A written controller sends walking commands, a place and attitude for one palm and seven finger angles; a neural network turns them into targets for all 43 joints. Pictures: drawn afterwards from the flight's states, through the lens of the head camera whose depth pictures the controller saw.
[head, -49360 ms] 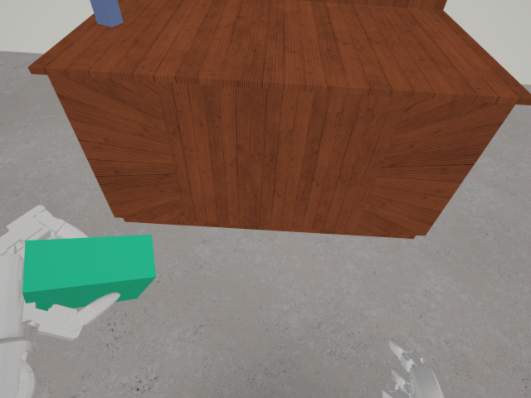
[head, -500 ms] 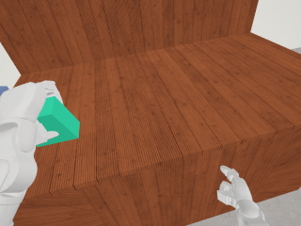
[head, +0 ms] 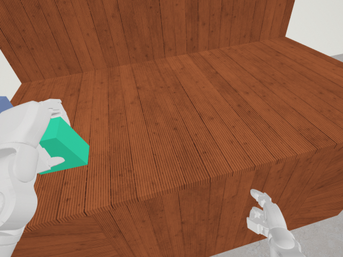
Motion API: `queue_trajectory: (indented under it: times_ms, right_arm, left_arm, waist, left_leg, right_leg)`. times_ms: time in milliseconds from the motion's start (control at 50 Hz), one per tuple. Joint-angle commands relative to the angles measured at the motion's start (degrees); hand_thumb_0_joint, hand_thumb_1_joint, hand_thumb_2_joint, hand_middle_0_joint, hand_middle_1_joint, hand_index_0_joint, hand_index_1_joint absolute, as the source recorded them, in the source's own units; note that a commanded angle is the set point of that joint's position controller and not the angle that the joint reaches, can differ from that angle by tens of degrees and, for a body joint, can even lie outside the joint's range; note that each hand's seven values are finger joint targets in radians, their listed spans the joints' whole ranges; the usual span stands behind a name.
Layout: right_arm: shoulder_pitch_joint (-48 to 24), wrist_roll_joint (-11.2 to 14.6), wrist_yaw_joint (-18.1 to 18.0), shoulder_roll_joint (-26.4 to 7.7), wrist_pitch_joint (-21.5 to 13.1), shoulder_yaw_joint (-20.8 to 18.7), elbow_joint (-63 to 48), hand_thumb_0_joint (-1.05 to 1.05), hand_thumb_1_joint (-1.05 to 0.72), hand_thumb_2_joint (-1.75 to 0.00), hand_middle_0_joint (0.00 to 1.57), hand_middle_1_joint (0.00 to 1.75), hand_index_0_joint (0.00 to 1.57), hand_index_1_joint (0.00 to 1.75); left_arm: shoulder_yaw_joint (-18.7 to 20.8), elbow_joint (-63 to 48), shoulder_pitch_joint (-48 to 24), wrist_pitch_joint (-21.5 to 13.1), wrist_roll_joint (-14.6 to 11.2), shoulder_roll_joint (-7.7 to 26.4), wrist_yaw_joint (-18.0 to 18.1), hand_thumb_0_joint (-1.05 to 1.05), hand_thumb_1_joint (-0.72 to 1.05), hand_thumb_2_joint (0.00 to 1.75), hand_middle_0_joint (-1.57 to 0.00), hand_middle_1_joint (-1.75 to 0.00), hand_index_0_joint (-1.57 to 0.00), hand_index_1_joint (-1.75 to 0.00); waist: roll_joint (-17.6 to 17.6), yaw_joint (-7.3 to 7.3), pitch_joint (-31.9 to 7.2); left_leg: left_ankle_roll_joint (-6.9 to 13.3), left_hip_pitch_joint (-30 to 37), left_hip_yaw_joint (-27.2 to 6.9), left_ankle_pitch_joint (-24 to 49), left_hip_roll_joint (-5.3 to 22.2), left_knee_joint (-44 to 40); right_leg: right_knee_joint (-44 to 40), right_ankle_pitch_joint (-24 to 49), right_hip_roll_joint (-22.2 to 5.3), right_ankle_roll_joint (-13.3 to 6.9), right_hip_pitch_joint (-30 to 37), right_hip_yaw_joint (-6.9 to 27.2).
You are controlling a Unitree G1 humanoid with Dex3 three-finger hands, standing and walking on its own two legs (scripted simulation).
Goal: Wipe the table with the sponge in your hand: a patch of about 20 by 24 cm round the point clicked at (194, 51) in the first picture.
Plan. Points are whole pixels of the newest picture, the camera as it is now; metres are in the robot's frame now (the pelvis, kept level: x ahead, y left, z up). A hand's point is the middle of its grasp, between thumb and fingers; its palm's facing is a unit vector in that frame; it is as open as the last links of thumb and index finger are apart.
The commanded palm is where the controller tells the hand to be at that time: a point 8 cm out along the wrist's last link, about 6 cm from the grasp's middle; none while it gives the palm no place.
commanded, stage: bring the sponge back beside the body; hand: left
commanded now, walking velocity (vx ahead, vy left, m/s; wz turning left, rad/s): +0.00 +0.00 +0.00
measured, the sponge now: (55, 152) +0.24 +0.30 +0.17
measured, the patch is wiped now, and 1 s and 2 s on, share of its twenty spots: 1.00 1.00 1.00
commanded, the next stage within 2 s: step back with the hand held close in 1.12 s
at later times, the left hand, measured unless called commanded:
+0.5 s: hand (45, 152) +0.21 +0.28 +0.21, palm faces +0.29 -0.18 -0.94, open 9.3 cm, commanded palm +0.16 +0.29 +0.28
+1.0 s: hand (42, 163) +0.19 +0.27 +0.20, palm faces +0.29 -0.16 -0.94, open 9.3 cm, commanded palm +0.14 +0.28 +0.27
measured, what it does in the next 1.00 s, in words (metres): stands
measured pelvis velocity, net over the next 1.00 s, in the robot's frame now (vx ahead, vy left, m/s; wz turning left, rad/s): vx -0.01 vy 0.00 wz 0.00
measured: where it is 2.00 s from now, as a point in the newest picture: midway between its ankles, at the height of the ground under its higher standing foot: outside the picture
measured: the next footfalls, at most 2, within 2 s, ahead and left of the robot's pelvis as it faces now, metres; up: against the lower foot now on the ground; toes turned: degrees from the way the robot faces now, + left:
none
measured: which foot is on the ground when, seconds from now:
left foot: down 0.00-1.00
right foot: down 0.00-1.00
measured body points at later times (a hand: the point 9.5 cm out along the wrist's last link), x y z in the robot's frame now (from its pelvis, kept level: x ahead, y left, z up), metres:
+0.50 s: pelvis +0.00 +0.01 +0.00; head -0.04 -0.03 +0.45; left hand +0.19 +0.29 +0.26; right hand +0.27 -0.17 -0.05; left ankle +0.03 +0.11 -0.74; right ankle +0.04 -0.08 -0.74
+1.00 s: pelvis -0.01 +0.00 +0.00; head -0.05 -0.04 +0.44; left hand +0.17 +0.28 +0.25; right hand +0.27 -0.17 -0.04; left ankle +0.03 +0.11 -0.74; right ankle +0.04 -0.08 -0.74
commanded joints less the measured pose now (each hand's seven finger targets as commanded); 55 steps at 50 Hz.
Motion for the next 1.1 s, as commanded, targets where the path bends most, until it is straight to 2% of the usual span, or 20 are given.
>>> queue_trajectory:
  times_ms: [0,20,80,120,180,220,280,340,380,440,520,580,620,760,840,880,940,960,1020,1080]
  right_arm:
    - [-15.91,-0.32,-0.53,-4.60,-4.31,-2.15,-11.53,0.00,-0.90,-0.90,0.20,0.30,0.20,0.30]
    - [-17.57,-0.10,-0.39,-4.55,-5.20,-2.15,-11.94,0.00,-0.90,-0.90,0.20,0.30,0.20,0.30]
    - [-15.68,-0.86,-0.27,-4.36,-4.89,-2.13,-11.52,0.00,-0.90,-0.90,0.20,0.30,0.20,0.30]
    - [-16.93,-0.45,-0.25,-4.53,-5.41,-2.43,-11.59,0.00,-0.90,-0.90,0.20,0.30,0.20,0.30]
    - [-14.85,-0.78,-0.37,-4.46,-4.49,-2.33,-11.01,0.00,-0.90,-0.90,0.20,0.30,0.20,0.30]
    - [-15.97,-0.14,-0.40,-4.65,-4.55,-2.55,-10.74,0.00,-0.90,-0.90,0.20,0.30,0.20,0.30]
    - [-15.09,-0.14,-0.55,-4.67,-3.77,-2.26,-10.99,0.00,-0.90,-0.90,0.20,0.30,0.20,0.30]
    - [-16.56,0.07,-0.22,-4.08,-4.57,-1.99,-12.58,0.00,-0.90,-0.90,0.20,0.30,0.20,0.30]
    - [-15.97,-0.31,0.11,-4.18,-4.49,-2.21,-12.18,0.00,-0.90,-0.90,0.20,0.30,0.20,0.30]
    - [-16.32,-0.53,0.12,-3.73,-5.07,-1.99,-13.13,0.00,-0.90,-0.90,0.20,0.30,0.20,0.30]
    - [-15.96,-0.50,-0.13,-4.68,-4.94,-2.58,-11.66,0.00,-0.90,-0.90,0.20,0.30,0.20,0.30]
    - [-14.28,-0.61,-0.33,-4.52,-4.27,-2.55,-11.29,0.00,-0.90,-0.90,0.20,0.30,0.20,0.30]
    - [-15.84,-0.03,-0.30,-4.48,-4.66,-2.70,-11.52,0.00,-0.90,-0.90,0.20,0.30,0.20,0.30]
    - [-15.35,-0.21,-0.24,-4.08,-4.68,-2.31,-11.92,0.00,-0.90,-0.90,0.20,0.30,0.20,0.30]
    - [-16.08,-0.69,-0.60,-3.79,-5.59,-1.92,-12.96,0.00,-0.90,-0.90,0.20,0.30,0.20,0.30]
    - [-14.77,-1.10,-0.64,-4.27,-5.39,-2.28,-11.75,0.00,-0.90,-0.90,0.20,0.30,0.20,0.30]
    - [-15.44,-1.07,-0.70,-3.91,-5.72,-2.24,-12.58,0.00,-0.90,-0.90,0.20,0.30,0.20,0.30]
    - [-14.37,-1.04,-0.76,-3.99,-5.50,-2.43,-11.30,0.00,-0.90,-0.90,0.20,0.30,0.20,0.30]
    - [-15.88,-0.42,-0.42,-4.42,-5.36,-2.74,-11.17,0.00,-0.90,-0.90,0.20,0.30,0.20,0.30]
    - [-14.91,-0.51,-0.66,-4.32,-4.72,-2.25,-11.15,0.00,-0.90,-0.90,0.20,0.30,0.20,0.30]
  left_arm:
    - [8.94,-13.65,-12.94,-1.26,1.77,13.37,2.45,0.00,0.10,1.30,-1.20,-1.60,-1.20,-1.60]
    - [9.40,-17.56,-14.04,-1.33,2.11,14.41,2.73,0.00,0.10,1.30,-1.20,-1.60,-1.20,-1.60]
    - [9.26,-17.03,-10.09,-1.48,2.24,13.05,3.17,0.00,0.10,1.30,-1.20,-1.60,-1.20,-1.60]
    - [11.90,-21.12,-12.45,-1.80,2.61,16.37,4.04,0.00,0.10,1.30,-1.20,-1.60,-1.20,-1.60]
    - [10.95,-15.16,-9.69,-1.48,1.99,13.94,4.67,0.00,0.10,1.30,-1.20,-1.60,-1.20,-1.60]
    - [11.96,-15.33,-11.49,-1.28,1.98,15.20,4.88,0.00,0.10,1.30,-1.20,-1.60,-1.20,-1.60]
    - [9.62,-11.79,-8.46,-0.97,0.82,11.94,4.53,0.00,0.10,1.30,-1.20,-1.60,-1.20,-1.60]
    - [9.04,-17.85,-7.46,-1.11,0.17,10.50,4.22,0.00,0.10,1.30,-1.20,-1.60,-1.20,-1.60]
    - [8.94,-18.39,-1.82,-1.17,-0.46,9.59,4.11,0.00,0.10,1.30,-1.20,-1.60,-1.20,-1.60]
    - [10.47,-24.55,-2.68,-1.47,-0.12,11.30,4.62,0.00,0.10,1.30,-1.20,-1.60,-1.20,-1.60]
    - [13.55,-24.93,-4.70,-1.68,1.02,15.63,5.90,0.00,0.10,1.30,-1.20,-1.60,-1.20,-1.60]
    - [11.65,-19.83,-3.70,-1.83,0.89,12.74,6.33,0.00,0.10,1.30,-1.20,-1.60,-1.20,-1.60]
    - [12.34,-21.16,-5.30,-1.79,1.07,14.00,6.38,0.00,0.10,1.30,-1.20,-1.60,-1.20,-1.60]
    - [10.25,-19.25,3.02,-1.62,-1.41,9.44,5.07,0.00,0.10,1.30,-1.20,-1.60,-1.20,-1.60]
    - [11.60,-25.72,-2.63,-2.49,-0.39,12.27,5.53,0.00,0.10,1.30,-1.20,-1.60,-1.20,-1.60]
    - [12.23,-22.96,0.52,-2.76,0.03,12.73,5.94,0.00,0.10,1.30,-1.20,-1.60,-1.20,-1.60]
    - [13.34,-26.16,-4.68,-3.08,1.05,14.98,6.61,0.00,0.10,1.30,-1.20,-1.60,-1.20,-1.60]
    - [13.17,-21.51,-2.32,-2.87,1.01,14.22,6.85,0.00,0.10,1.30,-1.20,-1.60,-1.20,-1.60]
    - [12.68,-20.60,-2.57,-2.77,0.90,13.81,6.23,0.00,0.10,1.30,-1.20,-1.60,-1.20,-1.60]
    - [10.51,-15.99,0.11,-2.60,-0.62,10.49,5.37,0.00,0.10,1.30,-1.20,-1.60,-1.20,-1.60]
  waist:
    - [-0.94,0.77,-10.93]
    - [1.13,0.47,-11.25]
    - [-1.32,0.90,-10.35]
    - [0.49,0.65,-10.09]
    - [-3.02,0.79,-5.98]
    - [-2.00,0.50,-5.57]
    - [-3.07,0.72,-4.85]
    - [0.84,1.51,-9.73]
    - [-1.53,1.49,-9.24]
    - [-0.88,1.73,-10.79]
    - [-0.09,0.70,-7.15]
    - [-1.72,0.89,-4.62]
    - [0.67,0.71,-5.31]
    - [-4.25,0.88,-5.37]
    - [0.54,1.30,-7.99]
    - [-1.37,1.09,-6.70]
    - [1.74,1.59,-8.57]
    - [-1.40,0.98,-5.69]
    - [-0.72,0.47,-4.32]
    - [-4.48,0.68,-2.40]
  left_leg:
    - [1.04,1.82,-3.70,7.28,0.26,-3.03]
    - [0.98,2.62,-4.43,7.09,0.44,-3.19]
    - [1.11,2.40,-4.20,9.13,0.40,-3.31]
    - [0.93,2.76,-5.11,7.45,0.85,-4.04]
    - [0.78,1.13,-4.44,6.11,0.82,-4.59]
    - [0.55,1.41,-4.92,4.39,1.10,-5.10]
    - [0.66,0.57,-4.18,3.91,1.00,-5.24]
    - [0.69,1.48,-4.55,5.83,0.92,-5.15]
    - [0.80,1.64,-4.58,7.89,1.06,-4.90]
    - [1.08,1.78,-4.77,7.75,1.00,-4.59]
    - [0.97,1.97,-5.23,5.58,1.45,-5.28]
    - [0.86,1.43,-4.66,4.73,1.09,-5.54]
    - [0.65,1.99,-5.06,2.79,1.17,-6.00]
    - [0.94,1.15,-3.99,4.43,1.00,-3.95]
    - [1.14,1.43,-4.16,4.00,0.58,-3.90]
    - [1.02,1.51,-4.14,4.74,0.60,-4.01]
    - [1.03,1.89,-4.46,4.54,0.39,-4.00]
    - [0.85,1.83,-4.18,4.55,0.54,-4.22]
    - [0.59,1.81,-4.43,2.61,0.87,-4.51]
    - [0.80,0.40,-3.80,2.06,0.83,-4.54]
  right_leg:
    - [-5.64,0.59,-4.23,-1.04,3.12,7.63]
    - [-5.66,0.06,-3.60,-1.64,2.91,9.60]
    - [-5.31,2.53,-3.69,-1.31,3.57,7.11]
    - [-5.57,-0.16,-2.85,-1.83,2.71,9.36]
    - [-6.65,-1.73,-3.21,-1.26,1.51,7.10]
    - [-7.26,-3.80,-2.49,-1.70,0.50,9.51]
    - [-7.30,-3.67,-3.07,-1.05,0.75,6.54]
    - [-5.60,-0.73,-3.23,-1.39,3.61,6.00]
    - [-5.33,2.01,-3.18,-1.17,4.03,5.21]
    - [-4.83,1.31,-3.03,-1.21,4.60,5.92]
    - [-6.16,-1.65,-1.86,-1.54,1.99,8.17]
    - [-7.08,-3.34,-2.23,-1.30,1.01,6.52]
    - [-7.30,-4.83,-1.75,-1.58,0.91,8.52]
    - [-7.57,-3.39,-3.05,-0.52,0.94,6.93]
    - [-6.94,-3.92,-3.23,-0.93,2.22,7.28]
    - [-7.24,-3.57,-2.97,-0.96,2.07,7.30]
    - [-6.87,-4.25,-2.90,-1.51,2.90,8.46]
    - [-7.52,-5.11,-2.53,-1.21,1.20,8.05]
    - [-8.62,-6.45,-2.22,-1.46,-0.05,9.92]
    - [-8.91,-6.57,-2.97,-0.47,-0.41,7.17]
